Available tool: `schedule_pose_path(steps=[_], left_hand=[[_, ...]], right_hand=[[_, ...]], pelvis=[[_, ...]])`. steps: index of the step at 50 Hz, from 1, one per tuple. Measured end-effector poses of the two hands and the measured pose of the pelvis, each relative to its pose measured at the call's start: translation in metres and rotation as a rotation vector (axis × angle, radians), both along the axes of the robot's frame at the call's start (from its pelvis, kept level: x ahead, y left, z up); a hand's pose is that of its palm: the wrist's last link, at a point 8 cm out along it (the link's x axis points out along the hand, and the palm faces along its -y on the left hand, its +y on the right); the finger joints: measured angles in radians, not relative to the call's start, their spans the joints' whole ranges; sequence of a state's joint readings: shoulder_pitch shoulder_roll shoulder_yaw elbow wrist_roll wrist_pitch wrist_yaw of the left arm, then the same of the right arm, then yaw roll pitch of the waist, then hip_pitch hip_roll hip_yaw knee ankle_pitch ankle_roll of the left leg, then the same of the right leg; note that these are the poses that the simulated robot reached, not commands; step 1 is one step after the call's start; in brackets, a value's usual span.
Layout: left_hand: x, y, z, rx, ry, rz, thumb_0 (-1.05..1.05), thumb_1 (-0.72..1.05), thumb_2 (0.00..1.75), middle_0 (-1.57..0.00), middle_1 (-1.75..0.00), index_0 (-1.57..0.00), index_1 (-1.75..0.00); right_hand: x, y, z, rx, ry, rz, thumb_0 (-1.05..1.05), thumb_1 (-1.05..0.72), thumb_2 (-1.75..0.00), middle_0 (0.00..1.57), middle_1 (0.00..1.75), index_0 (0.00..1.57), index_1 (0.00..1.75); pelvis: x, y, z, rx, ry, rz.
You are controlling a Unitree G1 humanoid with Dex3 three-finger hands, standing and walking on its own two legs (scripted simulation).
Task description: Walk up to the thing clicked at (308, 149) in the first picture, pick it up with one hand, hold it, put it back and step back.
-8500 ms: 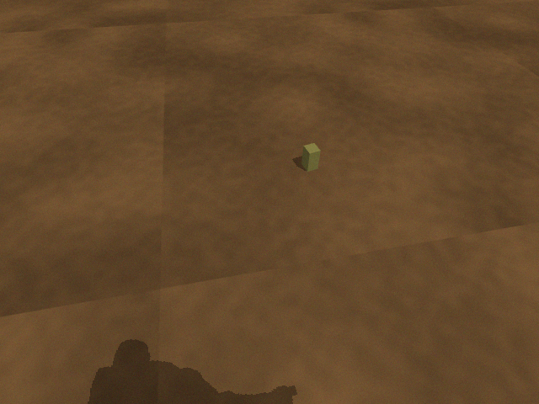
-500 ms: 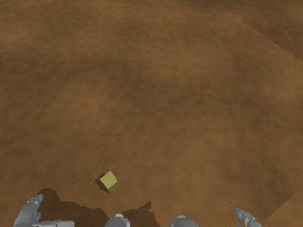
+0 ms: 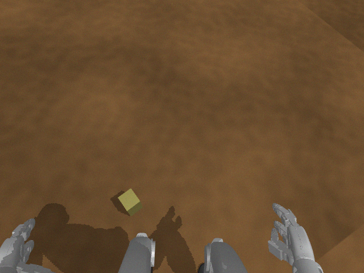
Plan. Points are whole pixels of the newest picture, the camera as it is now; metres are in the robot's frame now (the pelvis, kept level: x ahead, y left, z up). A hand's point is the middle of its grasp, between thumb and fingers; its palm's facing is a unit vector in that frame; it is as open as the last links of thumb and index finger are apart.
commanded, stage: go down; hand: left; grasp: from the side
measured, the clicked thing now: (130, 202) +0.39 +0.21 -0.60
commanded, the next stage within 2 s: none
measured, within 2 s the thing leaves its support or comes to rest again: neither
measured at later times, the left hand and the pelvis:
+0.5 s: hand (44, 215) +0.26 +0.37 -0.20, palm faces +0.23 -0.95 -0.21, open 17.2 cm; pelvis -0.05 +0.00 -0.16, yaw -3 degrees
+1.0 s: hand (44, 204) +0.30 +0.41 -0.25, palm faces +0.23 -0.96 -0.15, open 17.0 cm; pelvis -0.07 +0.00 -0.24, yaw -5 degrees
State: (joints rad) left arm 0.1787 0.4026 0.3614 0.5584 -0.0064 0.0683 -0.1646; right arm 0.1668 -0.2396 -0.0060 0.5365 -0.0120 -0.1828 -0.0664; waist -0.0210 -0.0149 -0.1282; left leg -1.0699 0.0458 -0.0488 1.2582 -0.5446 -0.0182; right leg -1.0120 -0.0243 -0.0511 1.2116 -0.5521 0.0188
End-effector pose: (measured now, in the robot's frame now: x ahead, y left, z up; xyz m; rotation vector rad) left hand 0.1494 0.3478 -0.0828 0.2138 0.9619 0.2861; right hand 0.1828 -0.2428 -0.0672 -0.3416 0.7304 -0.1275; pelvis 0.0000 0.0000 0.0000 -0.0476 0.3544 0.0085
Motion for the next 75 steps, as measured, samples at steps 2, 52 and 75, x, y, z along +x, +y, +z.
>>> schedule_pose_path(steps=[2, 52, 75], left_hand=[[0.008, 0.008, -0.012, -0.006, -0.042, -0.001, 0.00, -0.58, 0.01, -0.13, -0.09, -0.13, -0.07], [0.122, 0.108, -0.153, -0.022, -0.701, -0.077, -0.01, -0.46, 0.07, -0.07, -0.10, -0.07, -0.09], [0.133, 0.118, -0.175, -0.039, -0.757, -0.087, -0.01, -0.46, 0.10, -0.06, -0.10, -0.05, -0.10]], right_hand=[[-0.001, -0.003, -0.013, -0.013, 0.003, 0.013, 0.01, -0.89, -0.88, 0.20, 0.30, 0.20, 0.30], [-0.112, -0.038, -0.268, -0.148, 0.376, 0.052, 0.00, -0.89, -0.89, 0.21, 0.30, 0.20, 0.30], [-0.129, -0.037, -0.302, -0.160, 0.420, 0.069, 0.00, -0.90, -0.90, 0.21, 0.30, 0.20, 0.30]], pelvis=[[-0.003, 0.000, -0.013, 0.000, 0.031, -0.002], [-0.067, 0.000, -0.241, -0.048, 0.218, -0.059], [-0.074, 0.003, -0.277, -0.059, 0.192, -0.068]])
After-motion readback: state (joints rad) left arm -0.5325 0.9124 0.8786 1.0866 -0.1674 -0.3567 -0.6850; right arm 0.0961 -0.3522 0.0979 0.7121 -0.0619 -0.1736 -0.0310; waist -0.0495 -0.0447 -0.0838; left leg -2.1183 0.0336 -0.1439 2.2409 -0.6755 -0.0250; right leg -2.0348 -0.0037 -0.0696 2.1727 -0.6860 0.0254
